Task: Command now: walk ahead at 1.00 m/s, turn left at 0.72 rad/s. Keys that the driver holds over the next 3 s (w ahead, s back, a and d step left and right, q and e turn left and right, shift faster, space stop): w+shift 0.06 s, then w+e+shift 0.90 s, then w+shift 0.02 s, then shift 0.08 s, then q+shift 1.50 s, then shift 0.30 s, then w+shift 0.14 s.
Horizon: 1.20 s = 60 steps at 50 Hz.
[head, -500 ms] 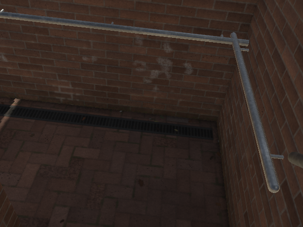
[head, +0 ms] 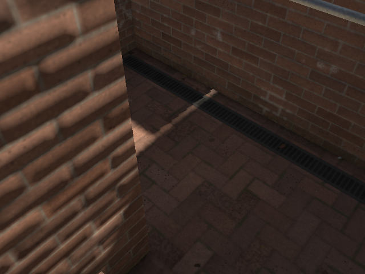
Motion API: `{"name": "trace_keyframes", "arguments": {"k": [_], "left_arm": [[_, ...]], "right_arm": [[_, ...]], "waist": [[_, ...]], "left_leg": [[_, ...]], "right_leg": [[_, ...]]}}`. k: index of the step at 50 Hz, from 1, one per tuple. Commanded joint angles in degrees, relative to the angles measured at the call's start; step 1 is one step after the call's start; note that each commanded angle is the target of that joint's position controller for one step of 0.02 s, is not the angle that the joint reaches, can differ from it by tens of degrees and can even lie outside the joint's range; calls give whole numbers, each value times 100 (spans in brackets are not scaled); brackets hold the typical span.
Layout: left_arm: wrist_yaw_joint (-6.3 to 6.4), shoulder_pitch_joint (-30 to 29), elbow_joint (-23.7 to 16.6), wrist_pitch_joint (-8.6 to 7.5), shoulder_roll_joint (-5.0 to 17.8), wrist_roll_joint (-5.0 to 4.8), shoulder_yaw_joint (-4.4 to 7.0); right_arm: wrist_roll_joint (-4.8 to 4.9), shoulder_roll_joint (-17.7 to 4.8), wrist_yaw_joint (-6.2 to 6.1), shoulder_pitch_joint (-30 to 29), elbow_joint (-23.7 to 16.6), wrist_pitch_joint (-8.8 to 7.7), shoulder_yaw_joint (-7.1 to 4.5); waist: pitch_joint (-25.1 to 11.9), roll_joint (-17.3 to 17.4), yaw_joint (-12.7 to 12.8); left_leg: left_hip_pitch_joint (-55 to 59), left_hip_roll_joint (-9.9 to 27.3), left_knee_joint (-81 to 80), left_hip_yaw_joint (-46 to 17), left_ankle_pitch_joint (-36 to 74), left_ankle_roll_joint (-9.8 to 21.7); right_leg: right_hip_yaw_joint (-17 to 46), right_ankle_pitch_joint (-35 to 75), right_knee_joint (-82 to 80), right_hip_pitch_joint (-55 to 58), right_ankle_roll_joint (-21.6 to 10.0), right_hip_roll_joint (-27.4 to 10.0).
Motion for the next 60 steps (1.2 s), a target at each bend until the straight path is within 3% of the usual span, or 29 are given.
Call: {"name": "trace_keyframes", "arguments": {"k": [1,2,3,4,6,8,11,16,22,25,27,28,29,30,31,34,35,36,38,41,45,47,48,50,51,52,55,56,60], "left_arm": [[88,-1443,-732,88,952,-56,327],[48,-663,-941,45,841,-195,267],[46,-506,-883,220,932,-56,398],[65,-608,-1078,599,584,155,257],[-17,-844,-1090,1024,326,265,110],[-125,-1065,-1066,1209,644,11,188],[-547,-1907,-1570,1125,860,-81,198],[-766,-2714,-1720,1073,729,-65,152],[-807,-3316,-1497,1113,688,41,319],[-666,-2478,-1277,1121,683,-248,379],[-589,-622,-395,1078,991,-339,500],[-416,511,77,1003,1040,-418,569],[-344,395,402,846,956,-514,496],[-485,406,374,618,990,-551,193],[-407,510,287,526,1004,-503,243],[-163,-992,-653,422,1307,55,329],[-124,-1971,-974,423,1495,75,372],[5,-1017,-473,233,1543,-105,418],[126,-627,-381,81,1286,-284,454],[63,-1009,-313,-2,814,-501,308],[29,-340,108,236,561,-116,293],[33,-618,24,371,876,-124,407],[-68,-976,-170,365,579,-146,385],[103,-397,-390,252,179,-486,259],[170,-613,-409,305,200,-341,195],[131,-1859,-733,272,519,-67,298],[-151,-2986,-1133,253,102,-158,168],[60,-2436,-1332,213,1,-1025,187],[-3,-2973,-1524,92,251,-519,110]], "right_arm": [[-75,-1276,-17,2606,880,42,-404],[5,-1181,-74,2732,680,-126,-234],[-112,-1552,-329,3217,833,-84,-390],[-24,-1665,-734,2874,827,-128,-433],[-30,-923,-929,2312,743,-200,-152],[-208,-1219,-884,1762,467,-170,-222],[-95,-979,-834,1017,422,-255,-193],[65,-898,-1064,1541,584,-391,-346],[-132,-1291,-1176,2285,940,-418,-582],[-231,-1936,-1024,1002,835,-394,-812],[-371,-1772,-900,313,804,-419,-812],[-284,-1808,-769,-277,790,-352,-830],[-316,-1027,-632,-728,652,-208,-663],[-479,-512,-761,-441,-44,-161,-474],[-724,-273,-681,-729,-159,-220,-334],[-402,-476,-503,-465,-89,-462,-279],[-280,-601,-479,-654,-222,-436,-254],[-385,-488,-329,-422,204,-455,-270],[-256,-1042,-219,-1190,81,-527,-352],[-55,-99,-31,-1248,-148,-596,13],[127,-303,-190,115,-69,-624,-69],[69,-833,-299,1545,468,-613,-347],[-25,-970,-273,2337,741,-581,-416],[-340,-577,-165,2928,911,-659,-335],[-352,-710,-172,3004,942,-739,-411],[-255,-149,-217,2721,886,-877,-270],[-108,300,-454,2531,1189,-938,31],[18,218,-444,1259,968,-851,86],[360,-709,-437,1279,833,-726,-94]], "waist": [[172,555,-1710],[-767,248,-1123],[-904,-1189,-1048],[-929,-1089,-519],[-450,-707,-296],[-546,-182,-204],[-282,170,268],[22,274,-170],[1048,50,-870],[287,995,-114],[-312,61,708],[54,-932,1591],[1527,-2939,1761],[1572,-3231,721],[710,-1847,867],[-536,-187,-36],[-348,-776,-357],[-318,-20,-389],[368,205,-163],[114,-463,-98],[226,-1157,-355],[-14,-505,-1081],[-55,-94,-1326],[-890,1072,-1036],[-1176,1307,-1179],[-762,493,-1261],[744,-297,-704],[289,417,-40],[14,-156,-61]], "left_leg": [[4344,184,1062,-625,1064,405],[5260,1292,1739,-1879,2606,1006],[4648,2558,776,-3772,3541,1434],[3936,2976,468,-4263,2857,1367],[1512,2101,1069,-3065,3310,671],[608,2010,653,-2327,2665,601],[-703,905,1125,-791,-708,-315],[-193,1244,1842,-859,-2954,-366],[636,2383,3121,-1641,-3250,-529],[224,2805,3746,-1611,-1840,-531],[-1242,1876,5642,118,-1505,-992],[-2315,1235,8233,715,-1964,-1064],[-3926,-134,11141,1114,-6274,-995],[-5536,-110,10344,577,-7033,-910],[-5671,142,8987,47,-6709,-856],[-4246,373,5793,-594,-4176,-957],[-2355,272,4047,-563,-3304,-1096],[-2220,291,5231,-1160,-2490,-1224],[-3872,379,3179,-1331,-823,-1200],[28,-237,936,-764,1146,-888],[1282,210,-1268,-1403,994,-868],[2916,472,-1879,-1481,825,-948],[4153,714,-963,-1447,610,-882],[6145,1818,1348,-2114,2463,-532],[5838,2399,720,-3361,408,429],[4747,2233,-150,-3682,-2046,547],[1433,1597,-767,-2677,53,288],[573,1486,-843,-2592,308,216],[-963,488,-1023,-1472,768,52]], "right_leg": [[675,-861,3048,-4752,-374,481],[1352,-826,2112,-5474,-120,62],[1312,-135,1700,-5529,-44,141],[1663,778,1166,-5542,93,61],[2388,2191,-477,-4244,109,596],[2445,2594,-784,-3403,258,692],[2254,5943,-3303,-2187,78,711],[2485,7512,-4051,-2484,-123,691],[2479,5891,-3609,-3941,-87,345],[1387,4479,-3327,-2635,-182,-127],[382,3602,-4072,693,-357,459],[284,3530,-4850,1694,-741,630],[881,6276,-6095,1052,-1150,555],[2168,10271,-4568,1317,-836,612],[3207,8281,-4760,1693,-1097,359],[4447,4326,-5509,231,-1817,-89],[5141,2853,-6316,-2105,-2121,-244],[6568,3150,-6533,-1711,-2168,-965],[5744,2293,-5494,-146,-1908,-361],[4118,1960,-4882,-1957,-1330,803],[4004,2051,-2900,-810,-1193,1160],[3339,2541,-645,-1380,-1042,1365],[2908,-26,636,-2849,-1015,1677],[2070,-199,1791,-5418,-1022,1052],[1629,-81,2651,-6149,-880,1024],[1995,928,1423,-6260,-865,593],[2246,1357,-1610,-4985,-424,423],[2676,2017,-2423,-3876,-180,98],[1243,4215,-5127,-355,187,907]]}}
